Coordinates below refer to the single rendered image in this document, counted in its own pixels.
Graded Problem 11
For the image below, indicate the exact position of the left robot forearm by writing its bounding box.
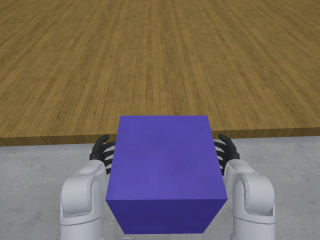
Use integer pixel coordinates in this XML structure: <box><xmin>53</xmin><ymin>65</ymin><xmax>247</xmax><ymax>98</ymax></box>
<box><xmin>60</xmin><ymin>159</ymin><xmax>108</xmax><ymax>240</ymax></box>

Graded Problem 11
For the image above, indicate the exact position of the right robot hand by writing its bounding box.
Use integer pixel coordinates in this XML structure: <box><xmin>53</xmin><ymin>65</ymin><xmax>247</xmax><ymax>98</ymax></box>
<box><xmin>214</xmin><ymin>134</ymin><xmax>240</xmax><ymax>176</ymax></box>

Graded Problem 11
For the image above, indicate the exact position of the right robot forearm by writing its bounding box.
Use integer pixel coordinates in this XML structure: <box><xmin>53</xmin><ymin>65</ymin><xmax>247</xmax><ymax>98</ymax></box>
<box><xmin>223</xmin><ymin>159</ymin><xmax>276</xmax><ymax>240</ymax></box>

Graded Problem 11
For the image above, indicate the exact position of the left robot hand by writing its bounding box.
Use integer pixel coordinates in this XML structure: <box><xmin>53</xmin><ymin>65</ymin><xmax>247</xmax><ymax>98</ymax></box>
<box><xmin>89</xmin><ymin>134</ymin><xmax>116</xmax><ymax>175</ymax></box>

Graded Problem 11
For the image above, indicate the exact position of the carton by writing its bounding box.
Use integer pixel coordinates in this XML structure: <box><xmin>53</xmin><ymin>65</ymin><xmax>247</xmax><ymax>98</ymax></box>
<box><xmin>105</xmin><ymin>115</ymin><xmax>228</xmax><ymax>235</ymax></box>

